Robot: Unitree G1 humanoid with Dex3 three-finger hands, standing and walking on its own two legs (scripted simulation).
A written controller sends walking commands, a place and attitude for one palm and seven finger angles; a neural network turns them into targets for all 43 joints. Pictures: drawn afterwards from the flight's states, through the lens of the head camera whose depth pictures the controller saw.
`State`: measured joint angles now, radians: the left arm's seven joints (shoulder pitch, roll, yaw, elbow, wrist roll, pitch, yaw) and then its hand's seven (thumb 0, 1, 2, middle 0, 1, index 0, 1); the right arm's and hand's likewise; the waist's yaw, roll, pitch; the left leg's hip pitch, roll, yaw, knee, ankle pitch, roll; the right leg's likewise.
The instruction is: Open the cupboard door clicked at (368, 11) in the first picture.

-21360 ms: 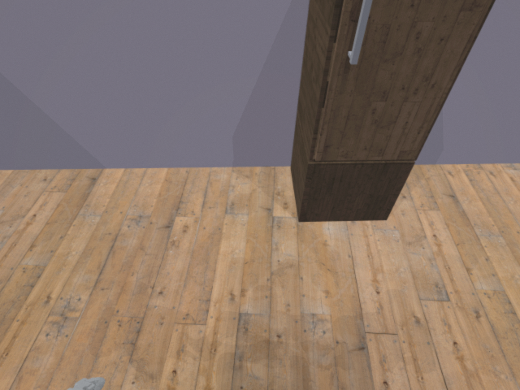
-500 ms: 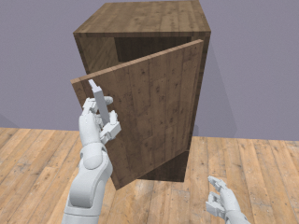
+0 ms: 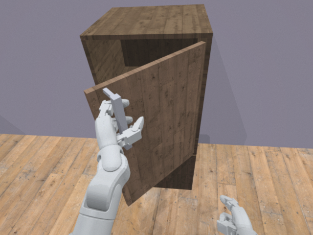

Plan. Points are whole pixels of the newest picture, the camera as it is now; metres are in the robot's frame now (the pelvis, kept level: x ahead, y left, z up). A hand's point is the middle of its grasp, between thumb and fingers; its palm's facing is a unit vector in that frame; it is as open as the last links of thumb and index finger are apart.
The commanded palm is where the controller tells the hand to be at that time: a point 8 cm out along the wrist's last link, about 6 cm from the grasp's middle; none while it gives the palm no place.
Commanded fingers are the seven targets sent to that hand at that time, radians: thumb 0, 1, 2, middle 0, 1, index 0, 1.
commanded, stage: open thumb and fingers to let go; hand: left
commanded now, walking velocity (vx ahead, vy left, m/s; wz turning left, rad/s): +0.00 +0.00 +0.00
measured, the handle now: (118, 120) +0.34 +0.14 +0.16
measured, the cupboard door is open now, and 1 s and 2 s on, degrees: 46 47 46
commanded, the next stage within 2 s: slide the hand sideways off the handle in 0.52 s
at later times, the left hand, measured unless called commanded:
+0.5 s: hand (132, 127) +0.31 +0.09 +0.17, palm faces +0.35 -0.94 +0.00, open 15.1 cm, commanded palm +0.27 +0.13 +0.15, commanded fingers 0.00 -0.50 0.30 -0.15 -0.30 -0.15 -0.30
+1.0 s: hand (125, 140) +0.28 +0.10 +0.16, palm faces -0.08 -1.00 +0.02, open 16.2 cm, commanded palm +0.24 +0.15 +0.15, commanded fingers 0.00 -0.50 0.30 -0.15 -0.30 -0.15 -0.30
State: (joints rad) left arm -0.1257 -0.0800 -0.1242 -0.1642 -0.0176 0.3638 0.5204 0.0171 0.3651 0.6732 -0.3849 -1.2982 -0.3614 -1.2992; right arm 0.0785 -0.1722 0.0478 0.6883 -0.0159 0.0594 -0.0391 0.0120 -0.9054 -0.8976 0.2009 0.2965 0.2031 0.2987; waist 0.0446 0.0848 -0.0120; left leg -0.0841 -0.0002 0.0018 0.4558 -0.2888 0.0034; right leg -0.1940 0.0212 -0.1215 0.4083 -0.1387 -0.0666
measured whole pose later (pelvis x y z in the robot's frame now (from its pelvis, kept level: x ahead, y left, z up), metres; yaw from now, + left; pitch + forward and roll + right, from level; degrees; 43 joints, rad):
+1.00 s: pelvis +0.00 +0.03 +0.00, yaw -2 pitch -6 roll +0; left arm -0.04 0.06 -0.11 -0.22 -0.14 0.32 0.07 -0.01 -0.50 0.30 -0.17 -0.32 -0.16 -0.33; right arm 0.13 -0.19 0.09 0.59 0.02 0.05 -0.02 0.01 -0.90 -0.90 0.20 0.30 0.20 0.30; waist 0.04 0.04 -0.02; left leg -0.07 -0.05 0.05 0.48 -0.30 0.04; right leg -0.21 -0.02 -0.07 0.48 -0.17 -0.03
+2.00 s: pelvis +0.01 +0.03 -0.01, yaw +0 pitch -5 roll -2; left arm 0.36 0.23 0.13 -0.50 -0.26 0.20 -0.18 -0.01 -0.50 0.30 -0.15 -0.30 -0.15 -0.30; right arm 0.20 -0.25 0.08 0.58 0.04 -0.18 -0.05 0.01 -0.90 -0.90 0.20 0.30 0.20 0.30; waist 0.06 0.07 -0.03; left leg -0.13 -0.01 0.00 0.59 -0.38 0.04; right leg -0.23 0.01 -0.12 0.51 -0.21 -0.03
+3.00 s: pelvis +0.03 +0.03 +0.00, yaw -2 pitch -4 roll -1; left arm 0.48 0.34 0.30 -0.42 -0.03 -0.12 0.10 0.00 0.38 0.68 -0.19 -0.30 -0.19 -0.30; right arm 0.20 -0.22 0.03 0.65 -0.01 -0.14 -0.05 0.01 -0.90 -0.90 0.20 0.30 0.21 0.30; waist 0.07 0.06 0.03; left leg -0.02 -0.02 0.04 0.42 -0.32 0.04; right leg -0.15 0.02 -0.07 0.39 -0.16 -0.02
